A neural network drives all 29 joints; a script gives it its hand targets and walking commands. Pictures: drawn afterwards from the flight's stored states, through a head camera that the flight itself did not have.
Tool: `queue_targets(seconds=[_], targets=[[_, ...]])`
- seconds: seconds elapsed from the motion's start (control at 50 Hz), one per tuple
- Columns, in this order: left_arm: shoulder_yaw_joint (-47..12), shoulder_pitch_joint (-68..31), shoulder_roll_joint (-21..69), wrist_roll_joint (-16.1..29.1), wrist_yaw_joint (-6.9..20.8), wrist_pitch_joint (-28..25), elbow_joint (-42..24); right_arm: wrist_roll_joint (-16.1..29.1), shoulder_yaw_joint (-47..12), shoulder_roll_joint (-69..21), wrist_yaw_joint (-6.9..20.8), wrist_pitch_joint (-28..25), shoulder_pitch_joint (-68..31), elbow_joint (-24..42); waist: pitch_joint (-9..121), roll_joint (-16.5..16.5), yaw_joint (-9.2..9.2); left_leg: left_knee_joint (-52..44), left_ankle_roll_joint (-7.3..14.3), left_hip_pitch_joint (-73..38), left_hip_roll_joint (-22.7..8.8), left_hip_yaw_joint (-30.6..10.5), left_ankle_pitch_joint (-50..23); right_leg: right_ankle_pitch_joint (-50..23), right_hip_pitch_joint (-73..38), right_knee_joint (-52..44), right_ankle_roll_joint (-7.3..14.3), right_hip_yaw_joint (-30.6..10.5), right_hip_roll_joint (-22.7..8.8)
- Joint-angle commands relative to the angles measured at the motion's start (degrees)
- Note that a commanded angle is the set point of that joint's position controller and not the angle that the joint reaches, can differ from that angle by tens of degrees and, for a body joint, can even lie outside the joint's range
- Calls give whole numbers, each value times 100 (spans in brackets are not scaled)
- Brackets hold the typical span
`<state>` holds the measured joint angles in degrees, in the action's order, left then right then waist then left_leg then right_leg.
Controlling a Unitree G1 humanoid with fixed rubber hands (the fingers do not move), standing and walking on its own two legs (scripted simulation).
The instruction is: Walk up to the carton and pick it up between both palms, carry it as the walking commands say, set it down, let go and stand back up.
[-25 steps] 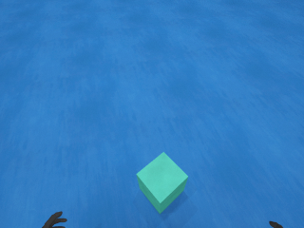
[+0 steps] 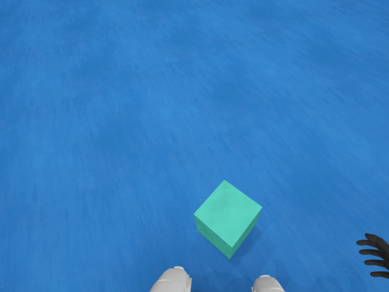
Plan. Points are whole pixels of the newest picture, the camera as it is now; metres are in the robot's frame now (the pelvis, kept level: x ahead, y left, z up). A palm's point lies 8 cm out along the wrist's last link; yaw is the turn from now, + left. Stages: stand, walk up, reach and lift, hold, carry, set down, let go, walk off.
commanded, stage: walk up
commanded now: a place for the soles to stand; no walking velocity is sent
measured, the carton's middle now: (227, 220) +0.44 -0.04 -0.62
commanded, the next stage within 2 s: none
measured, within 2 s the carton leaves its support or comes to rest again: neither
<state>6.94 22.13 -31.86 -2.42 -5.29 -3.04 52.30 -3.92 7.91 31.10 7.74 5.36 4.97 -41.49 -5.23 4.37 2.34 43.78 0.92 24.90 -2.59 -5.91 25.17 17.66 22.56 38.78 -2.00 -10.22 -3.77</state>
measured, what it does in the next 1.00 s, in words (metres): steps to the left, turning right: right foot, then left foot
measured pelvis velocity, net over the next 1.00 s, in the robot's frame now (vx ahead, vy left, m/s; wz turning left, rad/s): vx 0.10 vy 0.27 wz -0.50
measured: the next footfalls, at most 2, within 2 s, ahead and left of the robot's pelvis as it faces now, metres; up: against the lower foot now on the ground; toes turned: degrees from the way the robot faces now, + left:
right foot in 0.24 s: +0.11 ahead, -0.03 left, +0.00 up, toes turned -14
left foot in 0.56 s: +0.21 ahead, +0.34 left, +0.00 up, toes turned -29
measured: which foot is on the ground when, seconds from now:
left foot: down 0.00-0.22, up 0.24-0.54, down 0.56-1.00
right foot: down 0.00-0.00, up 0.02-0.22, down 0.24-0.54, up 0.56-0.78, down 0.80-0.96, up 0.98-1.00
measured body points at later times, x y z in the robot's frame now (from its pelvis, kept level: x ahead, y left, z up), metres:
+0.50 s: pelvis +0.05 +0.16 -0.01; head +0.07 +0.12 +0.43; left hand +0.20 +0.53 -0.04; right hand +0.07 -0.21 -0.12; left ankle +0.13 +0.33 -0.68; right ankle +0.07 -0.02 -0.71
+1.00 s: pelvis +0.10 +0.27 +0.00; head +0.14 +0.26 +0.44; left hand +0.37 +0.51 -0.10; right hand +0.02 -0.07 -0.09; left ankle +0.17 +0.36 -0.71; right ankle +0.08 +0.14 -0.70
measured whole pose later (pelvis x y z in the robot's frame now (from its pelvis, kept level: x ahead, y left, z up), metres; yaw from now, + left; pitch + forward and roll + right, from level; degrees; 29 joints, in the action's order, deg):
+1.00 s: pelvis +0.10 +0.27 +0.00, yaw -29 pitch -1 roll +0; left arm 3.2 10.6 -26.5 0.0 -0.2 -0.6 45.4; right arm -0.6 2.2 25.9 -1.3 -3.3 12.9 -48.3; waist -6.5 -0.9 -0.1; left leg 44.4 1.4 20.9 -1.8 3.7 21.5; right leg 23.9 25.6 49.2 1.4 -3.9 2.7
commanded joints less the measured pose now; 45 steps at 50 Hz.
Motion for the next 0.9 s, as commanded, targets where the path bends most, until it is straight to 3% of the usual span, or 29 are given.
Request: queue_targets(seconds=[0.0,0.04,0.08,0.12,0.16,0.18,0.2,0.22,0.24,0.26,0.28,0.32,0.4,0.46,0.5,0.52,0.54,0.56,0.58,0.62,0.66,0.7,0.76,0.78,0.8,0.82,0.84,0.86,0.88], targets=[[-32,-578,-395,74,-188,-90,-799,-170,432,1422,-111,-142,1444,419,704,1704,-1181,-2827,807,-2282,-1310,-2126,1319,1985,2931,2320,386,1065,1043],[150,-427,-1219,187,-261,-79,-562,-23,331,1484,-178,-221,393,721,61,589,-632,-3128,1382,-520,-1667,-2488,2371,1358,2261,3011,472,652,181],[215,439,-1130,310,-125,-114,-149,-30,215,1259,-237,-234,-54,811,-203,684,-172,-2641,1291,-20,-1272,-1284,1677,747,1255,2336,248,1162,6],[255,707,-1049,260,-44,-81,-28,-78,160,968,-197,-217,152,870,24,982,-227,-2162,1316,15,-990,-347,560,768,449,1504,164,1503,122],[213,974,-910,324,-53,-137,-163,-8,175,962,-203,-115,-16,1021,117,892,-27,-1655,1250,572,-1063,-361,83,413,-683,517,417,1254,99],[203,1251,-855,256,-132,-160,-14,-26,116,833,-193,-64,-2,963,308,288,162,-1056,1149,595,-929,78,-84,207,-1312,-402,443,1425,146],[299,1437,-1215,121,-192,-210,-172,24,13,491,-210,-54,296,952,468,-313,259,-21,937,1302,-749,283,-38,350,-2156,-746,461,811,6],[421,1591,-1633,9,-272,-271,-365,-11,-61,112,-201,-83,471,1100,335,-1670,311,1397,370,2151,8,880,760,1476,-2342,-1724,863,-1235,-1167],[423,944,-1923,-53,-297,-282,-692,31,22,443,-218,-19,537,1102,129,-1037,-9,2045,185,2441,-56,-53,886,1614,-1585,-2132,1450,-3370,-2267],[377,794,-1712,84,-317,-295,-715,35,144,934,-240,20,342,1011,195,-351,9,2540,151,2045,-376,-373,713,1406,-1225,-1881,1784,-3042,-2282],[382,656,-1690,91,-318,-315,-822,37,194,1002,-236,5,499,944,245,-466,-80,2675,123,1901,-463,-309,382,1339,-1057,-1635,1898,-2545,-2041],[224,469,-1425,154,-312,-342,-853,-22,155,870,-237,-17,841,751,181,-434,-329,2841,-20,1822,-416,-294,-33,533,-483,-1342,1600,-1664,-1557],[237,-76,-1565,66,-177,-262,-1140,199,229,902,-174,20,1010,619,244,-1521,-350,1993,-79,516,-376,235,-284,1403,1014,-1124,1378,-456,-863],[189,-1,-1543,24,-28,-184,-1132,201,221,716,-248,-64,1001,456,116,-1921,-199,1210,-16,170,95,657,454,1645,1119,-1048,1364,-811,-698],[59,-274,-1270,67,42,-84,-1220,221,251,732,-385,-186,1562,59,427,-876,-614,305,41,-1502,365,1096,149,1309,2052,-34,1037,-172,-298],[-59,-479,-891,71,42,-60,-1349,222,233,823,-440,-289,2115,-81,531,156,-923,-724,202,-1324,259,562,718,1552,1863,1054,791,215,107],[-166,-230,-409,128,-2,-71,-1377,53,336,1331,-504,-359,1932,88,441,1331,-813,-1956,673,-1264,-1167,-1861,1532,1645,2499,2740,512,748,957],[-178,-617,-734,142,-77,-78,-1388,234,283,1709,-560,-411,1211,280,117,574,-605,-2945,1093,-366,-2179,-3461,1319,1539,2550,3253,296,-4,771],[-95,-456,-1033,225,-94,-121,-1141,214,236,1599,-520,-439,773,380,40,52,-481,-2481,1443,-325,-2109,-3027,974,1368,2352,3360,258,140,456],[-91,-46,-742,290,83,-190,-789,222,134,1345,-594,-511,268,242,-149,603,-103,-1503,1421,-275,-1658,-1510,-792,1099,1631,2641,189,858,117],[-28,-289,-594,268,301,-110,-626,269,29,1160,-646,-515,568,62,-193,1058,-286,-1286,1300,-112,-1337,-621,-1996,1154,917,2136,224,1229,381],[-80,-547,-453,238,395,-35,-725,321,-24,1098,-684,-579,810,-111,169,938,-391,-1313,1254,-570,-1439,-753,-2362,1043,657,1637,362,1217,515],[29,-319,-543,118,397,-14,-628,439,-123,827,-722,-628,814,-145,599,123,-67,-331,704,-303,-1324,-68,-2193,91,-1108,-668,592,967,500],[166,-127,-929,24,411,-3,-743,445,-205,727,-783,-668,1089,-197,1007,-1060,-6,614,443,310,-790,367,-1955,-289,-2085,-981,906,-378,-146],[229,-328,-1189,64,408,-66,-833,518,-314,428,-814,-698,874,-95,821,-1414,-35,1142,116,1252,-101,868,120,-1071,-2244,-1106,1515,-1905,-1165],[179,-244,-1026,141,436,-46,-864,460,-293,582,-909,-675,585,-115,791,-775,67,1409,190,882,-167,516,1305,-1583,-1505,-1037,1981,-2159,-1589],[75,-439,-879,131,416,-27,-914,494,-255,659,-904,-714,662,-237,858,-559,-45,1425,171,612,-92,450,1197,-2208,-1362,-862,1959,-1712,-1374],[43,-691,-829,143,414,12,-928,458,-298,506,-927,-779,922,-261,797,-1107,-197,887,199,627,-158,454,1072,-2663,-1403,-588,1814,-1342,-1228],[-8,-854,-677,222,405,38,-991,462,-303,487,-932,-831,1078,-434,847,-1035,-282,317,187,81,-65,658,216,-3365,-1105,-367,1589,-896,-892]])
